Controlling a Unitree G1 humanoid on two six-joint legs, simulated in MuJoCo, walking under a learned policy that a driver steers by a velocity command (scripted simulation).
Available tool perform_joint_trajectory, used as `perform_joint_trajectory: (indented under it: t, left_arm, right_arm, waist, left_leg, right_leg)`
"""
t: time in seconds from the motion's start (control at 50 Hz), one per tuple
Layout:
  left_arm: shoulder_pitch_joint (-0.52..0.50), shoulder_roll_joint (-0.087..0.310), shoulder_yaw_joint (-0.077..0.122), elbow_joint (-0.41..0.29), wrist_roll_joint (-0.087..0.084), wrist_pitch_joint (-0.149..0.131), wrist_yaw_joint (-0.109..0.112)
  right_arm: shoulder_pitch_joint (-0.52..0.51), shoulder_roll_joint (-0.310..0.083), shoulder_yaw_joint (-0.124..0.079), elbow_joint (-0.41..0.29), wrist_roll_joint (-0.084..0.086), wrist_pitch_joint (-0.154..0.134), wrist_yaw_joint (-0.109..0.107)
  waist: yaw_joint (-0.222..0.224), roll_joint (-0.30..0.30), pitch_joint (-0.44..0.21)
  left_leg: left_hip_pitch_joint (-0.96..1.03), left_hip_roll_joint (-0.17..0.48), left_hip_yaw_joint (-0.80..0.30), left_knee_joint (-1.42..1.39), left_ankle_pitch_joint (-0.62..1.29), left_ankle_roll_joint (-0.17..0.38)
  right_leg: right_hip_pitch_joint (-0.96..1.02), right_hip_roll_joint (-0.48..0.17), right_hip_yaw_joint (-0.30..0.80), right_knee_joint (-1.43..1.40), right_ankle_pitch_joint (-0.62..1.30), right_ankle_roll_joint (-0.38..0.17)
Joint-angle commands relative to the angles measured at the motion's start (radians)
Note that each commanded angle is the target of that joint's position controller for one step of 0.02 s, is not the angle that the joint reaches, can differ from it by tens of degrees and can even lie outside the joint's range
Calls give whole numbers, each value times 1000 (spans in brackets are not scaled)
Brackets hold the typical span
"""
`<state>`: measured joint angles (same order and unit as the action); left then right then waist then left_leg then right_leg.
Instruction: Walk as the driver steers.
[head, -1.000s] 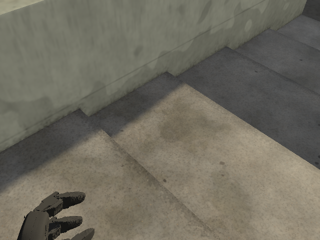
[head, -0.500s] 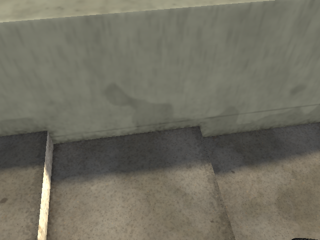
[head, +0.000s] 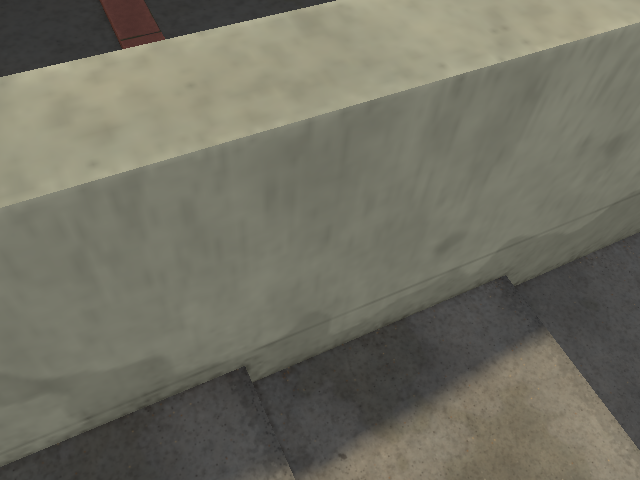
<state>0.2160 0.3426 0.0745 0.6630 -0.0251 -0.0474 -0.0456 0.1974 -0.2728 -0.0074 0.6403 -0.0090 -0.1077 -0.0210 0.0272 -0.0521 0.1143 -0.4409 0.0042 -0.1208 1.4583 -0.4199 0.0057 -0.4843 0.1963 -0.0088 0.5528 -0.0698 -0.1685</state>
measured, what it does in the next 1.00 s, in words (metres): goes down, turning right: left foot, then right foot 0.11 m lower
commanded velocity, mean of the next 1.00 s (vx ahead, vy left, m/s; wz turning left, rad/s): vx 0.66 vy -0.40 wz -0.95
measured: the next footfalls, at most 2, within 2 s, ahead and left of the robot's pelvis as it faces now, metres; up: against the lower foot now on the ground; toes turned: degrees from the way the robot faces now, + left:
left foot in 0.16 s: +0.31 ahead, +0.16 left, +0.00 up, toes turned -19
right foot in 0.52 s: +0.21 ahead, -0.30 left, -0.11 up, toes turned -30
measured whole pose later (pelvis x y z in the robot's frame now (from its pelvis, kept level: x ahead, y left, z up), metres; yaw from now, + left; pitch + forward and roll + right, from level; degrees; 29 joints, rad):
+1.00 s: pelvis +0.47 -0.44 -0.10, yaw -57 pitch +1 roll +2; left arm 0.42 0.32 0.06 0.74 -0.03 -0.03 -0.02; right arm 0.14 -0.31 -0.06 0.63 -0.01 -0.10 -0.04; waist 0.02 -0.05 0.01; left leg -0.43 -0.03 0.01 0.65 -0.24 0.00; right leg -0.27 0.10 0.13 1.25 -0.37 -0.06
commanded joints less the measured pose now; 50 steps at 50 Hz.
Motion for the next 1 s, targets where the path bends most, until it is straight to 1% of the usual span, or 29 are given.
perform_joint_trajectory:
  t: [0.02,0.04,0.06,0.08,0.12,0.16,0.18,0.2,0.24,0.26,0.36,0.42,0.48,0.52,0.54,0.56,0.58,0.6,0.62,0.64,0.68,0.74,0.82,0.88,0.9,0.92,0.94,0.96,1.0]
  left_arm:
    - [-79,114,35,-129,-10,18,0]
    - [-184,98,27,-142,26,20,-17]
    - [-239,110,28,-156,53,23,-34]
    - [-202,122,36,-144,48,29,-48]
    - [-263,84,12,-186,3,57,-65]
    - [-194,-44,-20,-211,4,72,-79]
    - [-128,-20,-23,-229,17,80,-107]
    - [-22,3,-20,-210,-33,88,-115]
    - [28,113,13,-170,1,104,-107]
    - [33,122,18,-157,31,111,-103]
    - [-93,7,-21,-196,-11,121,-114]
    - [-25,10,-6,-159,-20,123,-94]
    - [93,34,20,-110,-30,109,-57]
    - [363,115,66,22,13,74,-39]
    - [424,176,66,60,29,61,-60]
    - [355,242,52,8,33,44,-88]
    - [395,335,87,-14,13,46,-93]
    - [382,311,82,-29,-7,37,-76]
    - [296,218,55,-54,-8,32,-53]
    - [248,196,45,-68,13,26,-34]
    - [133,108,19,-106,6,19,-3]
    - [169,94,21,-60,9,11,29]
    - [274,92,35,29,-25,-10,28]
    - [279,73,30,46,-8,-4,22]
    - [332,16,10,19,-10,-6,16]
    - [376,-20,-19,-10,-17,-7,24]
    - [305,58,-5,-14,-34,-4,31]
    - [205,94,1,-30,-22,-3,33]
    - [73,74,3,-66,8,-7,33]
  right_arm:
    - [16,-173,-50,-75,15,21,-58]
    - [131,-186,-59,-26,1,23,-83]
    - [250,-201,-75,44,17,18,-98]
    - [319,-208,-89,89,24,17,-106]
    - [421,-195,-101,144,21,10,-102]
    - [430,-190,-95,141,-20,10,-100]
    - [328,-272,-108,79,-21,14,-118]
    - [146,-344,-137,33,7,12,-143]
    - [14,-282,-134,11,51,7,-138]
    - [53,-301,-142,18,45,7,-124]
    - [117,-345,-177,-2,39,35,-107]
    - [68,-383,-194,-30,18,42,-94]
    - [32,-327,-186,-11,21,50,-80]
    - [-15,-239,-159,-3,10,58,-74]
    - [-12,-153,-136,-10,-25,74,-72]
    - [138,-54,-93,-46,-72,62,-74]
    - [138,-80,-77,-105,-44,18,-73]
    - [44,-105,-73,-111,-2,-14,-79]
    - [-85,-137,-77,-91,5,-24,-87]
    - [-88,-124,-65,-82,4,-30,-85]
    - [-84,-173,-71,-66,-8,-38,-58]
    - [-214,-170,-53,-81,-1,-27,-31]
    - [-165,-171,-53,-90,20,-19,-8]
    - [64,-208,-87,-66,12,-16,-13]
    - [228,-239,-96,-35,-7,-8,-16]
    - [312,-259,-112,-11,0,-14,-15]
    - [250,-186,-96,-33,6,-6,-23]
    - [204,-169,-97,-29,13,10,-32]
    - [160,-163,-97,14,-24,8,-35]
  waist:
    - [-64,100,-26]
    - [-132,146,-60]
    - [-146,143,-99]
    - [-115,113,-192]
    - [-173,65,-280]
    - [-117,127,-346]
    - [-54,197,-291]
    - [5,346,-194]
    - [54,223,-159]
    - [38,179,-178]
    - [-20,137,-71]
    - [15,221,-125]
    - [83,233,-109]
    - [210,30,-115]
    - [182,-158,-13]
    - [31,-431,-100]
    - [82,-553,-278]
    - [101,-358,-217]
    - [93,-71,-142]
    - [52,-49,-119]
    - [-1,-8,-56]
    - [25,-34,-7]
    - [16,-42,-48]
    - [-122,9,-208]
    - [-135,192,-354]
    - [-125,443,-516]
    - [-149,377,-410]
    - [-158,288,-285]
    - [-127,144,-108]
  left_leg:
    - [-191,-40,64,-253,-167,-11]
    - [18,-35,74,-521,-152,-25]
    - [221,-41,98,-750,-37,-53]
    - [363,-61,99,-825,155,-65]
    - [575,-12,17,-1040,492,-10]
    - [644,304,-291,-1020,427,121]
    - [497,525,-619,-1184,172,259]
    - [315,613,-802,-1281,-168,292]
    - [246,409,-494,-1155,-139,149]
    - [243,376,-374,-1127,6,124]
    - [94,334,-81,-1016,-79,84]
    - [19,331,63,-1006,-69,55]
    - [32,340,163,-881,-10,32]
    - [0,199,257,-407,85,18]
    - [-338,142,206,-9,-224,15]
    - [-630,60,170,306,-369,2]
    - [-772,19,131,337,-318,6]
    - [-825,32,71,278,-232,10]
    - [-745,68,16,130,-107,43]
    - [-681,85,-2,30,-63,41]
    - [-575,125,-74,-278,125,-4]
    - [-288,29,6,-729,291,-41]
    - [111,-41,35,-883,452,-16]
    - [440,-17,44,-879,315,15]
    - [726,162,-270,-959,-78,124]
    - [889,378,-769,-1105,-510,228]
    - [828,387,-837,-1149,-615,206]
    - [723,341,-685,-1128,-474,152]
    - [510,291,-436,-1157,-182,130]
  right_leg:
    - [187,-185,401,-309,598,-244]
    - [13,-122,265,-279,796,-204]
    - [-96,-77,208,-247,699,-158]
    - [-90,-66,238,-225,484,-115]
    - [-132,-46,278,-82,14,-6]
    - [-190,25,248,317,-449,89]
    - [-233,-50,245,439,-488,122]
    - [-265,-195,254,549,-390,157]
    - [-202,-228,254,657,-237,199]
    - [-160,-218,196,726,-213,216]
    - [-58,-297,126,240,48,188]
    - [180,-273,3,149,85,206]
    - [295,-290,-36,26,56,176]
    - [470,-197,-69,-152,23,103]
    - [589,-202,42,8,218,80]
    - [686,-255,322,145,635,-28]
    - [820,-337,713,-128,234,-188]
    - [759,-436,923,-274,-210,-231]
    - [613,-424,862,-260,-358,-175]
    - [519,-429,845,-227,-424,-190]
    - [390,-394,693,-253,-331,-180]
    - [211,-268,508,-307,-236,-163]
    - [143,-256,515,-275,-137,-97]
    - [225,-188,436,56,193,-10]
    - [18,-115,334,396,136,47]
    - [-159,-73,262,760,-334,102]
    - [-284,-132,225,873,-355,122]
    - [-315,-168,206,879,-290,132]
    - [-307,-234,180,757,-232,111]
